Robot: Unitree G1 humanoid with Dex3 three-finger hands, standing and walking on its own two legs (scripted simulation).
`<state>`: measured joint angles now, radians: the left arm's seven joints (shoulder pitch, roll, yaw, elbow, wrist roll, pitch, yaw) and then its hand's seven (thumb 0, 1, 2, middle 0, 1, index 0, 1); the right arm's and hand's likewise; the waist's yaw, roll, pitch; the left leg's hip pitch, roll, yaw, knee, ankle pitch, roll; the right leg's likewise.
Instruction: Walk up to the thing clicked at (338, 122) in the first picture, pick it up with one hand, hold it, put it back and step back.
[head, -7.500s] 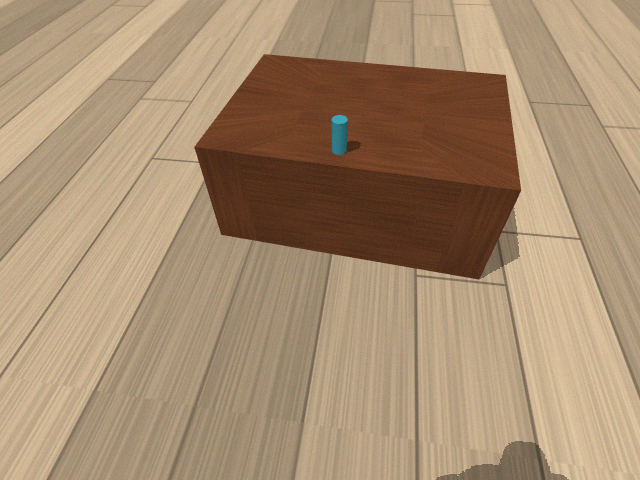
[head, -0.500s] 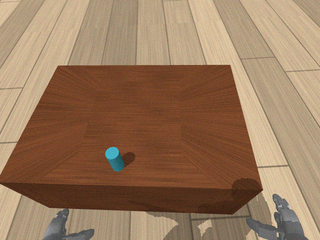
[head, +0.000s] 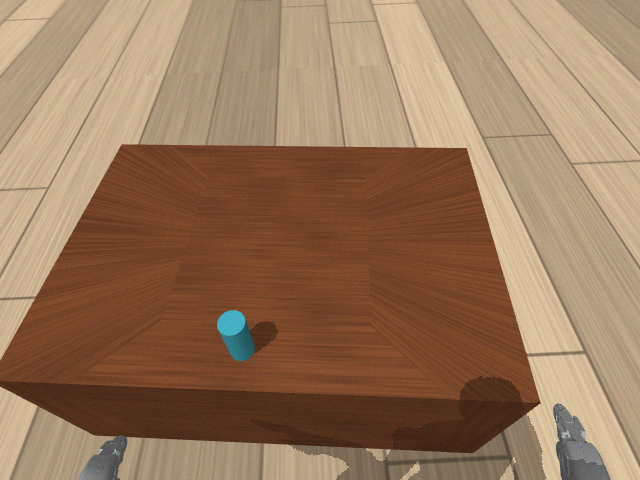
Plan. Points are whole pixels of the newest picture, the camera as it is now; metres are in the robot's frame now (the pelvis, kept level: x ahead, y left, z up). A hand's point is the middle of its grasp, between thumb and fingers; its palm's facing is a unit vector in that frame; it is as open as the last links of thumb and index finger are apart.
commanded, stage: go down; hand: left
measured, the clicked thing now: (237, 336) +0.43 +0.19 -0.24
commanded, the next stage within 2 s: none
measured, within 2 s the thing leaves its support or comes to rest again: neither
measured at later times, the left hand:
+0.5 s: hand out of the picture +0.16 +0.26 -0.10, palm faces +0.10 -0.95 -0.31, open 17.3 cm
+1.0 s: hand (86, 425) +0.22 +0.31 -0.04, palm faces +0.19 -0.94 -0.28, open 17.4 cm
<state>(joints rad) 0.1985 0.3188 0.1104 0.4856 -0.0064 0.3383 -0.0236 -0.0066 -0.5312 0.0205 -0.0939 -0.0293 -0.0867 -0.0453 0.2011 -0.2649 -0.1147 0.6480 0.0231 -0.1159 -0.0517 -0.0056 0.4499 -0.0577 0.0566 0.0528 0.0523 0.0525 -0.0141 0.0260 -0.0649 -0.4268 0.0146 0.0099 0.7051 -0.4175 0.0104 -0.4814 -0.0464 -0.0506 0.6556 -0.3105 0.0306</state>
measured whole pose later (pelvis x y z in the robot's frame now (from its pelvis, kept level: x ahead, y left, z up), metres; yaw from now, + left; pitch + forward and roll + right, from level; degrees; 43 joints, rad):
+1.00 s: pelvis -0.01 -0.01 -0.02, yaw +1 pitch +8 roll -1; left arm 0.08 0.50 0.33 0.40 -0.07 0.30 -0.20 -0.01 -0.54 0.08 -0.07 -0.04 -0.06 -0.06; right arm 0.38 -0.24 -0.04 0.34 0.04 -0.17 -0.09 -0.01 0.53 -0.04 0.06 0.05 0.05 0.05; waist -0.02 0.00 -0.11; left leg -0.51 0.02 -0.02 0.84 -0.47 0.00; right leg -0.55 -0.05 -0.08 0.79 -0.37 0.02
